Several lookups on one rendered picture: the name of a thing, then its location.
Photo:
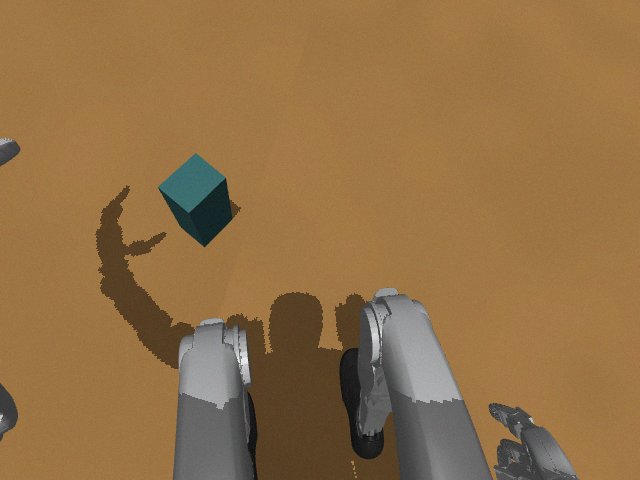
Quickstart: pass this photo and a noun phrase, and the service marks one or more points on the right robot foot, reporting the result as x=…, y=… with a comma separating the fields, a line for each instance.
x=367, y=447

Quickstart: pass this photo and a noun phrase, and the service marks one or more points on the carton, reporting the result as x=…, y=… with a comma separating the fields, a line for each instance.
x=197, y=195

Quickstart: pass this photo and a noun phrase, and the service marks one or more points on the left robot hand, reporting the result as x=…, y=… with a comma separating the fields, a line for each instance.
x=8, y=150

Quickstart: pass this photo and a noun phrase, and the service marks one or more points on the right robot hand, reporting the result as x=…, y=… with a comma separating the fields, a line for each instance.
x=539, y=457

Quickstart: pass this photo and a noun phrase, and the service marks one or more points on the left robot arm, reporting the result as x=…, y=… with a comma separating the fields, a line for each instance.
x=8, y=412

